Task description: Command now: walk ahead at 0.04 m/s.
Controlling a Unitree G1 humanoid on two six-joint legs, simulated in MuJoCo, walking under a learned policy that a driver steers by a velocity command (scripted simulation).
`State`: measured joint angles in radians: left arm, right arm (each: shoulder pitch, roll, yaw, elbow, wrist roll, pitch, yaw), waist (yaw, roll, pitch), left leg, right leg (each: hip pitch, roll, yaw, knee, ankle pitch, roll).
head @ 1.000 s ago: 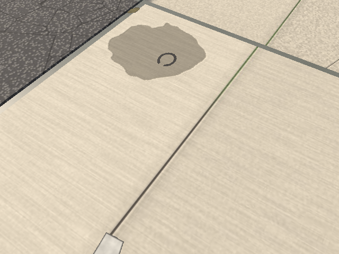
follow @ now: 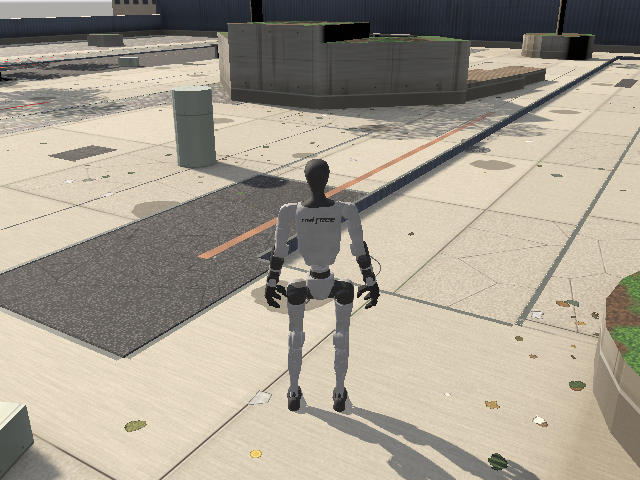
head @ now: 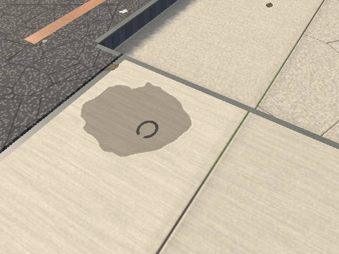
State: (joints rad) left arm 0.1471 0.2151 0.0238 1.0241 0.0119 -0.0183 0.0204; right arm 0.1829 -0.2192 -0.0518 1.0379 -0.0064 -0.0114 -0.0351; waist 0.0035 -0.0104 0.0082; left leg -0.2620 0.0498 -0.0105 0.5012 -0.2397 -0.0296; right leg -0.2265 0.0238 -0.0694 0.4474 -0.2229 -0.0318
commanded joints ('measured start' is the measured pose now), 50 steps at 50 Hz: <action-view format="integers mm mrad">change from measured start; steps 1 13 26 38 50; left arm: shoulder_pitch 25 38 74 35 -122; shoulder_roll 104 108 93 172 56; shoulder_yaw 21 26 23 64 47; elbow -20 22 66 5 -92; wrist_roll -5 -11 -9 -54 -33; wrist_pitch -1 17 19 -38 -70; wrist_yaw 4 12 19 -1 -33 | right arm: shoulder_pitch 8 1 14 137 279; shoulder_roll -113 -106 -84 -58 -99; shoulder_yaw -18 -14 -8 -28 3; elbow -16 21 57 70 45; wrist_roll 5 7 5 34 0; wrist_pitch -18 -1 12 -73 -92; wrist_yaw -1 -6 -9 26 25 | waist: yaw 3 -2 -3 -90 -45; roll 68 12 16 -90 82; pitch -44 -34 -15 92 94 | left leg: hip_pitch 51 84 84 166 264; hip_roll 32 12 -15 -67 166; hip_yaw -33 -12 14 118 -112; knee -71 -57 -84 -14 -360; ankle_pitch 232 288 95 -54 316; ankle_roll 48 56 49 120 202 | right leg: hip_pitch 33 66 56 -186 -557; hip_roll -60 -69 -62 -206 -130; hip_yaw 52 51 44 220 52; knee -47 -24 -53 -139 444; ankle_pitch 140 224 39 -315 116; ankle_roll -20 -5 -1 -107 1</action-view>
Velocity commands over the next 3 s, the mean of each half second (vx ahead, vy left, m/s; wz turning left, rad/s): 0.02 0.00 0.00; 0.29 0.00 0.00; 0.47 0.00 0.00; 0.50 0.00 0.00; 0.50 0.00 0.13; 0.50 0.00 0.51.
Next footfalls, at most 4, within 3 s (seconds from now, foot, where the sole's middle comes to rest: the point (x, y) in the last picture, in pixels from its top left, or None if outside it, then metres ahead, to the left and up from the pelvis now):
1.26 right None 0.47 -0.08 -0.78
1.80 left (134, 194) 0.78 0.17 -0.78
2.34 right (187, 139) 1.10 -0.08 -0.78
2.90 left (131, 99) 1.38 0.23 -0.78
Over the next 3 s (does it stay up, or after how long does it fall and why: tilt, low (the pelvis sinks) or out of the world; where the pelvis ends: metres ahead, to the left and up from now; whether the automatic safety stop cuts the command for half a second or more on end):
stays up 1.30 0.12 -0.02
